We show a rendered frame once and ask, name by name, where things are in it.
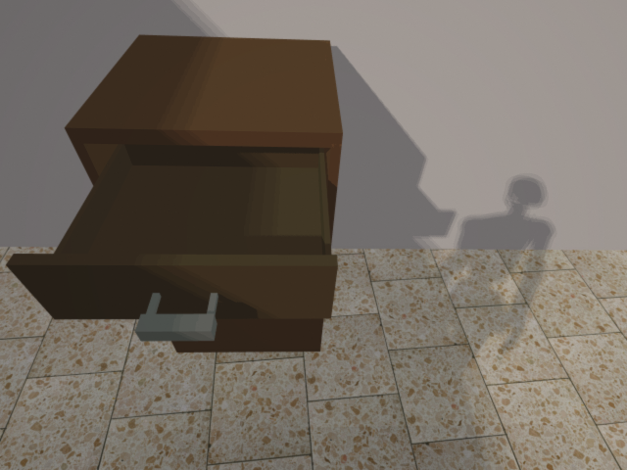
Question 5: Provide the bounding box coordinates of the cabinet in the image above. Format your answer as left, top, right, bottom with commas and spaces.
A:
65, 35, 343, 353

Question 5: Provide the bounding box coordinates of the handle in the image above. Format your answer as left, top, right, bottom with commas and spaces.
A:
135, 293, 218, 342

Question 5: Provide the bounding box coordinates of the drawer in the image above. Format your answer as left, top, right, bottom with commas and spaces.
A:
6, 144, 338, 319

